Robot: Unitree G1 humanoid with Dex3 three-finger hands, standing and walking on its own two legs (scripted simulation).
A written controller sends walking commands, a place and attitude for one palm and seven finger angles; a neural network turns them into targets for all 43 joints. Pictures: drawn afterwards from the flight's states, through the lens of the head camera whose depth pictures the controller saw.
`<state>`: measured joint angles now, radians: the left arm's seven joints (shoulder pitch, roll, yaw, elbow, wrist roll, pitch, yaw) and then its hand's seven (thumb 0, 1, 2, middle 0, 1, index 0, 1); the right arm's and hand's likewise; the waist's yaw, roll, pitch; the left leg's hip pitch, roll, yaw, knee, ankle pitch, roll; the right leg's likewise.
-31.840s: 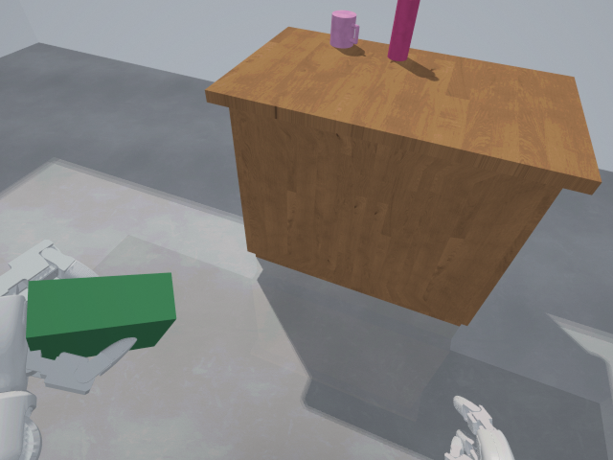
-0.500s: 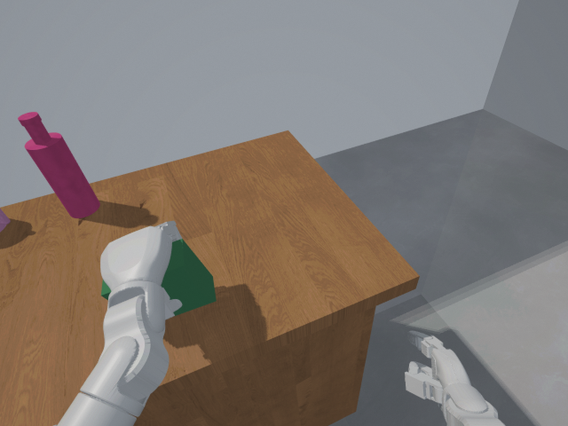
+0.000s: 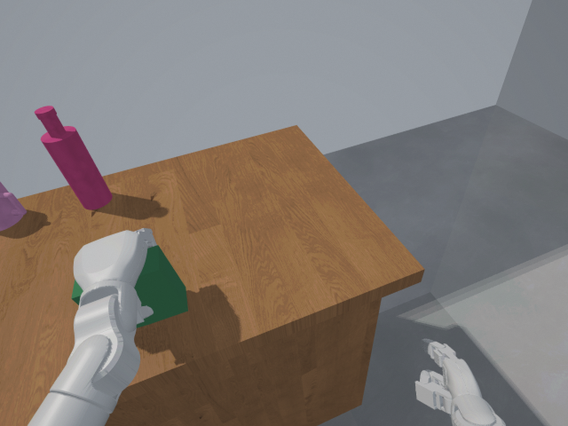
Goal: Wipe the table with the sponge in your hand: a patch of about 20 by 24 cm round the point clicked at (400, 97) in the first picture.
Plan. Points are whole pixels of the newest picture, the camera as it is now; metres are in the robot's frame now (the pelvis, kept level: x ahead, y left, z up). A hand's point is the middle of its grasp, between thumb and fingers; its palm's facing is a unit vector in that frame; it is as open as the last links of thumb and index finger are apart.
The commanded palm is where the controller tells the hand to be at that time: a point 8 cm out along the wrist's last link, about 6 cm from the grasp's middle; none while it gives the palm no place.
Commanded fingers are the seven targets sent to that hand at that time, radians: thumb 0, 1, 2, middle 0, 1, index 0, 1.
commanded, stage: wipe forward along the middle lane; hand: left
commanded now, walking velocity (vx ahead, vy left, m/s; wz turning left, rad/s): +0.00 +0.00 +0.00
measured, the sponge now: (140, 298) +0.27 +0.26 +0.05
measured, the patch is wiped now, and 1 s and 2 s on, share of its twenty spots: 0.90 0.95 0.95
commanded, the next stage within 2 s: slide back across to the first lane in 1.48 s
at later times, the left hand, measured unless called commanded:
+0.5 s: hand (132, 260) +0.32 +0.28 +0.09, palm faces -0.06 -0.04 -1.00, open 9.2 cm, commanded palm +0.30 +0.29 +0.12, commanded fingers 0.00 0.10 1.30 -1.20 -1.60 -1.20 -1.60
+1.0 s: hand (131, 238) +0.36 +0.30 +0.09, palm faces -0.11 +0.01 -0.99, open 9.2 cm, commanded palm +0.35 +0.31 +0.11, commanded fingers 0.00 0.10 1.30 -1.20 -1.60 -1.20 -1.60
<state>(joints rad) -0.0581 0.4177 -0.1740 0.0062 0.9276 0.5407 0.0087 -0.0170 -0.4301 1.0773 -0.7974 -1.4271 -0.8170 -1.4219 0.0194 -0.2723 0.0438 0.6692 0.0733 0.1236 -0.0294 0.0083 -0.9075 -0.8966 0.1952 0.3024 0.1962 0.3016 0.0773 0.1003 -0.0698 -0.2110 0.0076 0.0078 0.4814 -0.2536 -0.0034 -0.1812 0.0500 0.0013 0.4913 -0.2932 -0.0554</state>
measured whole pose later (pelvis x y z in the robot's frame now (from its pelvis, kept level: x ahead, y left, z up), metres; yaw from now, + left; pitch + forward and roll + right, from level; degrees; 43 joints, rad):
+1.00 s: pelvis -0.03 -0.02 -0.01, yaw +2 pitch +7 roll +0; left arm -0.65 0.54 -0.05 0.89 0.99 0.17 0.06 0.01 -0.55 1.17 -0.87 -1.37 -0.89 -1.37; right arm 0.21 -0.29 0.01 0.72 0.09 0.10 -0.06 0.01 -0.91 -0.90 0.20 0.30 0.20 0.30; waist 0.00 0.08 -0.11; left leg -0.47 0.02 -0.04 0.56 -0.23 0.02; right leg -0.42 0.07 -0.04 0.54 -0.26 -0.08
